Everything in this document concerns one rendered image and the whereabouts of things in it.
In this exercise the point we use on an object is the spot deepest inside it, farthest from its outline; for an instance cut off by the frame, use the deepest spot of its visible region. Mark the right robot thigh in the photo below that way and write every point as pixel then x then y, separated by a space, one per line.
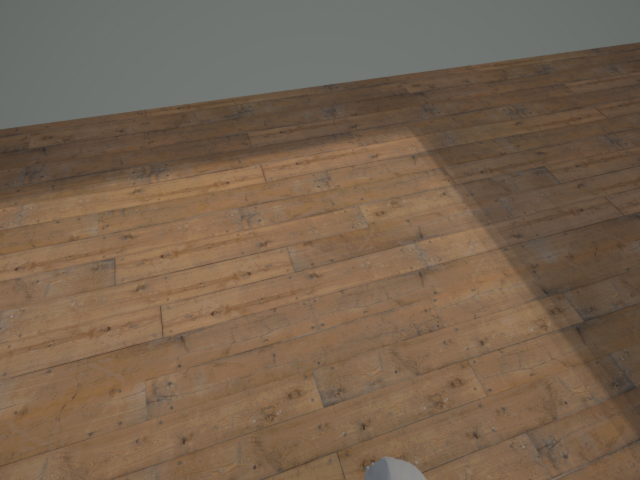
pixel 392 469

